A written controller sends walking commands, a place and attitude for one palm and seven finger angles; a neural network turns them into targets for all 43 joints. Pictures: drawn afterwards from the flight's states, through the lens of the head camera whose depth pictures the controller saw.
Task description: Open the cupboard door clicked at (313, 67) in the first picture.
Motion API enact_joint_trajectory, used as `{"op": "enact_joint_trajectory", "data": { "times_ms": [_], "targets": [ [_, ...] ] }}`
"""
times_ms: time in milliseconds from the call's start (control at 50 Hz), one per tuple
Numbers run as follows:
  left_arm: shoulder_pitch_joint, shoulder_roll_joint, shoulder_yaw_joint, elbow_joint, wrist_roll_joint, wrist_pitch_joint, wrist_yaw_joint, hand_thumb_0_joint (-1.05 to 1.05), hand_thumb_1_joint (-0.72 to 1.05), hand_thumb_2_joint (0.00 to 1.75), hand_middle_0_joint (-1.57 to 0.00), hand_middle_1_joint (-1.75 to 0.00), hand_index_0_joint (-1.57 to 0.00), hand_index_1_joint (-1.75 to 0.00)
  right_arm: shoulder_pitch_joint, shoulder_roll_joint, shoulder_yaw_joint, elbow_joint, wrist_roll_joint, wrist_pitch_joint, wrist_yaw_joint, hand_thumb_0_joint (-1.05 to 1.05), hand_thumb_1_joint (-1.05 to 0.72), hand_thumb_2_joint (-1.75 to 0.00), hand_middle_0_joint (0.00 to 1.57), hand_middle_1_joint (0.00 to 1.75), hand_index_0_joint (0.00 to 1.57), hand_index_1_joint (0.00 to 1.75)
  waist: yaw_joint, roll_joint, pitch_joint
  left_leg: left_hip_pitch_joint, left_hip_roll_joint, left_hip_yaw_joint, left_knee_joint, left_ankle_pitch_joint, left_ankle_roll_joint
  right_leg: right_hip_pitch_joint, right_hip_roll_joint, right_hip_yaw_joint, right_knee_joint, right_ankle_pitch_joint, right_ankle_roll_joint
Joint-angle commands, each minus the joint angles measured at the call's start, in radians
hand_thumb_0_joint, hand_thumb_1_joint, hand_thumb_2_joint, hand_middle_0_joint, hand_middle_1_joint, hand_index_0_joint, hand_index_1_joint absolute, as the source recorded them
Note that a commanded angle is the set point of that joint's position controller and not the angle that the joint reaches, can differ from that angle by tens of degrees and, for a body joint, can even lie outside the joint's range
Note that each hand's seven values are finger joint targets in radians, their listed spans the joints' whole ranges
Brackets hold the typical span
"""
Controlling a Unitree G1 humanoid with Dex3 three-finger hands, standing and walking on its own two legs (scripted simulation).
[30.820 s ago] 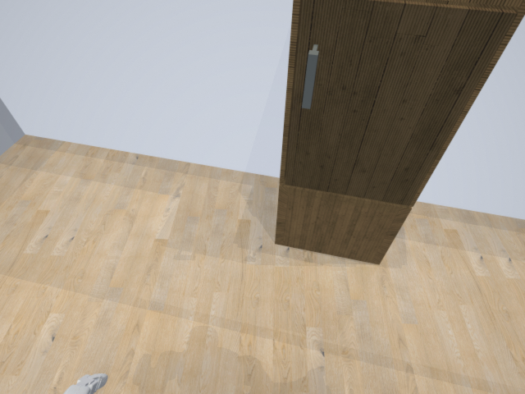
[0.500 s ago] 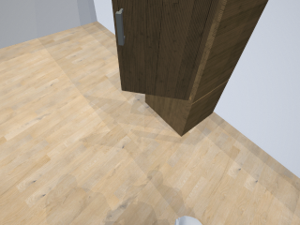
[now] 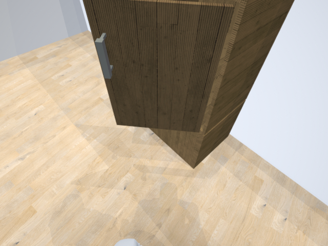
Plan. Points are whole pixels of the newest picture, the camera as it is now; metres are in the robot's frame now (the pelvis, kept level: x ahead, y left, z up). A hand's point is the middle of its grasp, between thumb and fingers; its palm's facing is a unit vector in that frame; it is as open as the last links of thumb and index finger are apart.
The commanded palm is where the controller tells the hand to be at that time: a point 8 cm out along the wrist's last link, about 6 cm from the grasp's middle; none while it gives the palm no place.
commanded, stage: come to a stop and stand still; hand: left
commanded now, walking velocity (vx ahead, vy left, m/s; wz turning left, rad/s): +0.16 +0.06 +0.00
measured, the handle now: (106, 56) +0.67 +0.23 +0.08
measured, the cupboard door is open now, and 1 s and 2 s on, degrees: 41 41 41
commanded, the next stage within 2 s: look again from close up in 1.16 s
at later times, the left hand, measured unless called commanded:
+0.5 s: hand out of the picture +0.13 +0.24 -0.18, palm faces +0.01 -0.98 -0.21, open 7.4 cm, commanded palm none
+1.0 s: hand out of the picture +0.11 +0.16 -0.18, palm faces +0.00 -0.98 -0.18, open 7.3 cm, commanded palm none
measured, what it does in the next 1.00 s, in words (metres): steps on the spot: left foot, then right foot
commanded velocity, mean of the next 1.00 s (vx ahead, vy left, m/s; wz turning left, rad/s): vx -0.08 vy -0.05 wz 0.00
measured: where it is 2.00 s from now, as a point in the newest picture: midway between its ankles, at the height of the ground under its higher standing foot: outside the picture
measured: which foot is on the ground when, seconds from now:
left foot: up 0.00-0.14, down 0.16-1.00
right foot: down 0.00-0.16, up 0.18-0.62, down 0.64-1.00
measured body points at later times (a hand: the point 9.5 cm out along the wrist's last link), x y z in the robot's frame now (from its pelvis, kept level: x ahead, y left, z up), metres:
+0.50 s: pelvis +0.08 +0.04 +0.00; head +0.12 +0.06 +0.45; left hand +0.13 +0.29 -0.16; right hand +0.15 -0.20 -0.14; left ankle +0.12 +0.14 -0.74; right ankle +0.04 -0.10 -0.67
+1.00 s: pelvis +0.07 -0.01 +0.00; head +0.09 +0.00 +0.45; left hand +0.11 +0.22 -0.16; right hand +0.07 -0.24 -0.16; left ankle +0.07 +0.10 -0.74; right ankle +0.04 -0.13 -0.74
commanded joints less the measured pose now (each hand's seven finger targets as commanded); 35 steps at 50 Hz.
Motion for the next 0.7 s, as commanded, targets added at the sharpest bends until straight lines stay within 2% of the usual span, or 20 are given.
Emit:
{"op": "enact_joint_trajectory", "data": {
  "times_ms": [0, 60, 100, 120, 140, 160, 180, 240, 280, 320, 360, 420, 480, 540, 580, 600, 620, 640, 660, 680],
  "targets": [
    [0.088, 0.118, 0.017, 0.008, 0.009, -0.014, -0.013, 0.0, 0.9, 0.9, -0.2, -0.3, -0.2, -0.3, 0.033, -0.003, -0.006, -0.058, 0.002, -0.022, 0.013, 0.0, -0.9, -0.9, 0.2, 0.3, 0.2, 0.3, 0.017, -0.126, -0.067, 0.039, 0.001, 0.032, -0.219, 0.106, -0.023, 0.011, -0.244, 0.137, -0.207, 0.254, -0.131],
    [0.096, 0.141, 0.02, 0.032, 0.01, -0.008, -0.018, 0.0, 0.9, 0.9, -0.2, -0.3, -0.2, -0.3, -0.008, -0.017, -0.009, -0.076, -0.001, -0.033, 0.017, 0.0, -0.9, -0.9, 0.2, 0.3, 0.2, 0.3, 0.022, -0.124, -0.056, 0.127, -0.031, 0.051, -0.381, 0.167, -0.023, -0.017, -0.229, 0.151, -0.174, 0.107, -0.106],
    [0.073, 0.121, 0.011, 0.038, 0.004, 0.008, -0.016, 0.0, 0.9, 0.9, -0.2, -0.3, -0.2, -0.3, 0.048, -0.058, -0.01, -0.049, -0.003, -0.046, 0.008, 0.0, -0.9, -0.9, 0.2, 0.3, 0.2, 0.3, -0.012, -0.072, -0.061, 0.305, -0.039, 0.042, -0.514, 0.264, -0.026, -0.115, -0.177, 0.112, -0.072, 0.018, -0.06],
    [0.099, 0.082, -0.005, 0.04, 0.002, 0.016, -0.013, 0.0, 0.9, 0.9, -0.2, -0.3, -0.2, -0.3, 0.093, -0.116, -0.019, -0.04, -0.006, -0.055, -0.001, 0.0, -0.9, -0.9, 0.2, 0.3, 0.2, 0.3, -0.023, 0.078, -0.099, 0.391, 0.06, -0.075, -0.549, 0.404, 0.003, -0.17, -0.103, 0.073, 0.057, -0.042, -0.017],
    [0.138, 0.037, -0.017, 0.037, -0.006, 0.025, -0.007, 0.0, 0.9, 0.9, -0.2, -0.3, -0.2, -0.3, 0.108, -0.188, -0.027, -0.049, -0.01, -0.053, -0.016, 0.0, -0.9, -0.9, 0.2, 0.3, 0.2, 0.3, -0.015, 0.228, -0.131, 0.398, 0.234, -0.248, -0.591, 0.576, 0.09, -0.191, -0.039, 0.022, 0.161, -0.212, 0.035],
    [0.139, 0.04, -0.026, 0.047, -0.009, 0.035, -0.002, 0.0, 0.9, 0.9, -0.2, -0.3, -0.2, -0.3, 0.071, -0.192, -0.021, -0.059, -0.009, -0.042, -0.031, 0.0, -0.9, -0.9, 0.2, 0.3, 0.2, 0.3, -0.008, 0.218, -0.125, 0.314, 0.292, -0.275, -0.633, 0.691, 0.157, -0.12, -0.035, 0.064, 0.273, -0.327, 0.045],
    [0.146, 0.043, -0.028, 0.06, -0.005, 0.047, 0.004, 0.0, 0.9, 0.9, -0.2, -0.3, -0.2, -0.3, 0.023, -0.185, -0.014, -0.068, -0.012, -0.037, -0.04, 0.0, -0.9, -0.9, 0.2, 0.3, 0.2, 0.3, 0.004, 0.158, -0.102, 0.269, 0.28, -0.258, -0.651, 0.749, 0.166, -0.098, -0.038, 0.088, 0.33, -0.364, 0.047],
    [0.146, 0.081, -0.016, 0.081, -0.002, 0.08, 0.005, 0.0, 0.9, 0.9, -0.2, -0.3, -0.2, -0.3, -0.033, -0.192, -0.011, -0.077, -0.004, -0.022, -0.063, 0.0, -0.9, -0.9, 0.2, 0.3, 0.2, 0.3, 0.007, 0.155, -0.083, 0.279, 0.282, -0.202, -0.606, 1.028, 0.18, -0.136, -0.06, 0.128, 0.444, -0.329, 0.057],
    [0.132, 0.101, -0.003, 0.059, -0.002, 0.093, 0.001, 0.0, 0.9, 0.9, -0.2, -0.3, -0.2, -0.3, -0.043, -0.219, -0.025, -0.083, -0.001, -0.011, -0.068, 0.0, -0.9, -0.9, 0.2, 0.3, 0.2, 0.3, 0.004, 0.138, -0.113, 0.324, 0.289, -0.178, -0.58, 1.083, 0.197, -0.171, -0.046, 0.13, 0.473, -0.302, 0.058],
    [0.119, 0.111, 0.011, 0.032, 0.004, 0.11, 0.0, 0.0, 0.9, 0.9, -0.2, -0.3, -0.2, -0.3, -0.04, -0.236, -0.042, -0.088, 0.002, 0.002, -0.073, 0.0, -0.9, -0.9, 0.2, 0.3, 0.2, 0.3, -0.003, 0.102, -0.16, 0.357, 0.303, -0.177, -0.581, 1.003, 0.215, -0.222, -0.025, 0.143, 0.58, -0.287, 0.061],
    [0.106, 0.107, 0.019, 0.006, 0.007, 0.119, -0.001, 0.0, 0.9, 0.9, -0.2, -0.3, -0.2, -0.3, -0.063, -0.223, -0.047, -0.104, -0.002, 0.004, -0.076, 0.0, -0.9, -0.9, 0.2, 0.3, 0.2, 0.3, 0.008, 0.069, -0.144, 0.313, 0.312, -0.175, -0.587, 0.902, 0.223, -0.25, -0.021, 0.162, 0.631, -0.281, 0.06],
    [0.093, 0.09, 0.026, -0.023, 0.008, 0.129, -0.005, 0.0, 0.9, 0.9, -0.2, -0.3, -0.2, -0.3, -0.116, -0.223, -0.052, -0.122, -0.007, 0.007, -0.068, 0.0, -0.9, -0.9, 0.2, 0.3, 0.2, 0.3, 0.02, 0.125, -0.154, 0.275, 0.292, -0.147, -0.62, 0.7, 0.202, -0.244, -0.02, 0.167, 0.618, -0.24, 0.068],
    [0.072, 0.079, 0.02, -0.047, 0.01, 0.123, -0.011, 0.0, 0.9, 0.9, -0.2, -0.3, -0.2, -0.3, -0.137, -0.227, -0.058, -0.129, -0.014, 0.009, -0.055, 0.0, -0.9, -0.9, 0.2, 0.3, 0.2, 0.3, 0.018, 0.182, -0.135, 0.208, 0.269, -0.142, -0.641, 0.515, 0.176, -0.147, -0.025, 0.128, 0.419, -0.239, 0.054],
    [0.1, 0.078, 0.015, -0.039, 0.009, 0.109, -0.011, 0.0, 0.9, 0.9, -0.2, -0.3, -0.2, -0.3, -0.136, -0.238, -0.065, -0.125, -0.01, 0.017, -0.041, 0.0, -0.9, -0.9, 0.2, 0.3, 0.2, 0.3, 0.026, 0.182, -0.137, 0.169, 0.229, -0.147, -0.631, 0.338, 0.146, -0.026, -0.004, 0.075, 0.206, -0.145, 0.045],
    [0.144, 0.113, 0.02, -0.027, 0.013, 0.096, -0.007, 0.0, 0.9, 0.9, -0.2, -0.3, -0.2, -0.3, -0.125, -0.21, -0.062, -0.129, 0.0, 0.021, -0.032, 0.0, -0.9, -0.9, 0.2, 0.3, 0.2, 0.3, 0.05, 0.076, -0.114, 0.063, 0.146, -0.101, -0.555, 0.206, 0.084, 0.114, -0.021, 0.095, -0.023, 0.003, 0.035],
    [0.135, 0.174, 0.027, -0.032, 0.022, 0.087, -0.001, 0.0, 0.9, 0.9, -0.2, -0.3, -0.2, -0.3, -0.117, -0.154, -0.054, -0.137, 0.008, 0.027, -0.027, 0.0, -0.9, -0.9, 0.2, 0.3, 0.2, 0.3, 0.044, -0.118, -0.089, -0.005, 0.045, -0.027, -0.441, 0.035, 0.023, 0.102, -0.162, 0.276, -0.153, -0.045, -0.018],
    [0.077, 0.235, 0.027, -0.051, 0.021, 0.082, 0.002, 0.0, 0.9, 0.9, -0.2, -0.3, -0.2, -0.3, -0.141, -0.107, -0.039, -0.16, 0.01, 0.037, -0.017, 0.0, -0.9, -0.9, 0.2, 0.3, 0.2, 0.3, 0.037, -0.294, -0.037, -0.007, -0.038, 0.028, -0.305, -0.11, -0.014, -0.04, -0.311, 0.409, -0.248, -0.139, -0.096],
    [0.035, 0.236, 0.018, -0.067, 0.02, 0.079, 0.003, 0.0, 0.9, 0.9, -0.2, -0.3, -0.2, -0.3, -0.168, -0.121, -0.039, -0.171, 0.006, 0.045, -0.01, 0.0, -0.9, -0.9, 0.2, 0.3, 0.2, 0.3, 0.048, -0.229, -0.025, 0.032, -0.036, -0.024, -0.185, -0.146, -0.003, -0.145, -0.339, 0.407, -0.274, -0.212, -0.143],
    [-0.013, 0.222, 0.014, -0.075, 0.022, 0.084, 0.003, 0.0, 0.9, 0.9, -0.2, -0.3, -0.2, -0.3, -0.154, -0.095, -0.039, -0.177, 0.006, 0.043, -0.002, 0.0, -0.9, -0.9, 0.2, 0.3, 0.2, 0.3, 0.015, -0.13, -0.011, 0.068, -0.044, -0.022, -0.181, -0.095, 0.002, -0.173, -0.293, 0.33, -0.24, -0.157, -0.135],
    [-0.028, 0.192, 0.01, -0.062, 0.02, 0.07, 0.007, 0.0, 0.9, 0.9, -0.2, -0.3, -0.2, -0.3, -0.131, -0.091, -0.034, -0.149, 0.0, 0.043, -0.008, 0.0, -0.9, -0.9, 0.2, 0.3, 0.2, 0.3, 0.004, -0.246, -0.031, 0.042, -0.039, -0.027, -0.181, -0.061, 0.002, -0.103, -0.232, 0.311, -0.19, 0.016, -0.118]
  ]
}}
